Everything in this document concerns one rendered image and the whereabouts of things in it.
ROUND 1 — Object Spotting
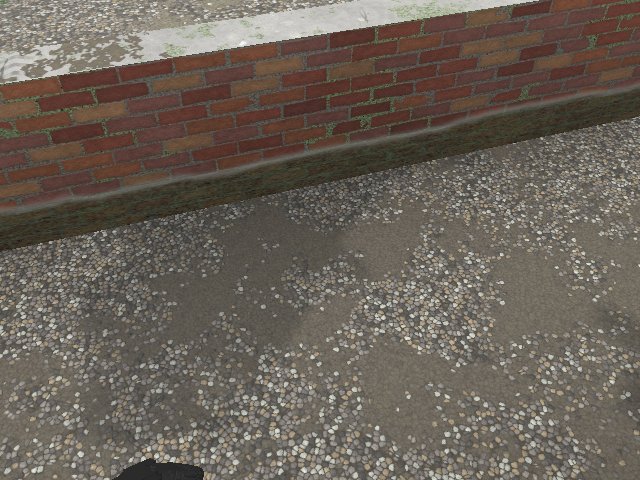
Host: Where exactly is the left robot hand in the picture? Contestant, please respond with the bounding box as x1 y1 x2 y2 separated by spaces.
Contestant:
112 458 204 480

